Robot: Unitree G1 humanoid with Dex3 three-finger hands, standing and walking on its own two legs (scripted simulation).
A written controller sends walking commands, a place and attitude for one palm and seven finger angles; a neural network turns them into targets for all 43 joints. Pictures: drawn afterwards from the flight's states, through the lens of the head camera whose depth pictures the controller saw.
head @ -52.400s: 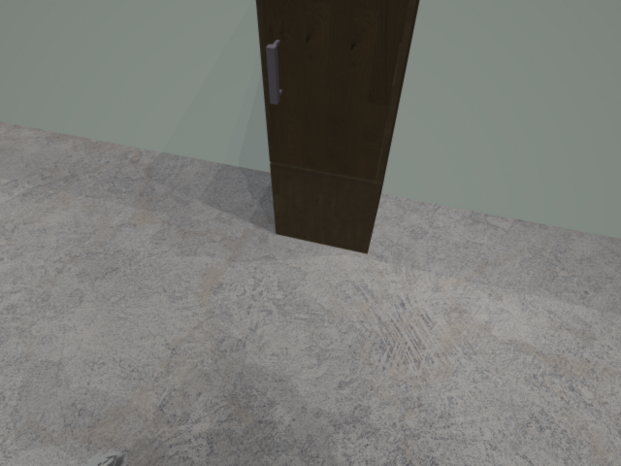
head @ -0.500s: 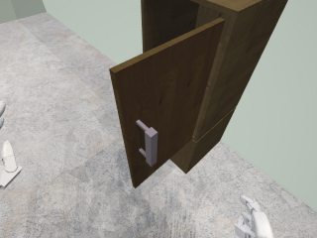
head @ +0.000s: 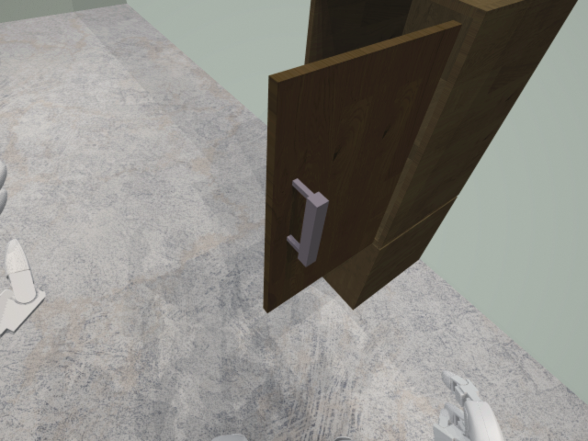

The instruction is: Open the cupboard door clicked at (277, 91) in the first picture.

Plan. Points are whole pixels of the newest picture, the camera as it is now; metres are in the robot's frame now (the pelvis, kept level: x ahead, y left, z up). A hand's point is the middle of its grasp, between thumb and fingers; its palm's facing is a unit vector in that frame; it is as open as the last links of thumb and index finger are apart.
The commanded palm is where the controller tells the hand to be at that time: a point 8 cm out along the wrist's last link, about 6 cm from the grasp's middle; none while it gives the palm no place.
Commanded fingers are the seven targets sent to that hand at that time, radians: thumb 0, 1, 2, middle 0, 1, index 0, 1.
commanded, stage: step back with the hand held close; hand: left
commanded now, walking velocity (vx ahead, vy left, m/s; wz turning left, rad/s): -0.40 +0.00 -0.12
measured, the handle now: (303, 224) +0.45 +0.02 +0.01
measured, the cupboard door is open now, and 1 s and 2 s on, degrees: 90 90 90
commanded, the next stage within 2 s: stop stepping back and stand still in 0.10 s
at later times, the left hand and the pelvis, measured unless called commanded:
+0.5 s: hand (1, 417) +0.11 +0.22 +0.19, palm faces +0.32 -0.81 -0.50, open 7.4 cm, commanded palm +0.07 +0.26 +0.20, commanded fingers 0.00 0.90 0.90 -0.20 -0.30 -0.20 -0.30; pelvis -0.11 -0.02 +0.01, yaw -8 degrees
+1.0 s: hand out of the picture +0.08 +0.24 +0.17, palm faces +0.35 -0.84 -0.43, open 7.4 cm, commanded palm +0.02 +0.27 +0.20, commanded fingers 0.00 0.90 0.90 -0.20 -0.30 -0.20 -0.30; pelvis -0.16 +0.00 +0.02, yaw -8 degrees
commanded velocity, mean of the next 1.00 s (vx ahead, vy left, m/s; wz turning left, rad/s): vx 0.02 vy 0.03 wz -0.02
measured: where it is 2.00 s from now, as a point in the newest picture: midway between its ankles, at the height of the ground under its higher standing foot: outside the picture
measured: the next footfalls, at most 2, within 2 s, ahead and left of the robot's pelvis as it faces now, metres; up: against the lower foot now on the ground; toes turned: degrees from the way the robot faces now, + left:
right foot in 0.36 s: -0.18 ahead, -0.11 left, +0.00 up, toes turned -9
left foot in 0.52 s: -0.05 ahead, +0.09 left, +0.00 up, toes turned -7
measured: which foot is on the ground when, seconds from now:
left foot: down 0.00-0.36, up 0.38-0.50, down 0.52-1.00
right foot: down 0.00-0.00, up 0.02-0.34, down 0.36-1.00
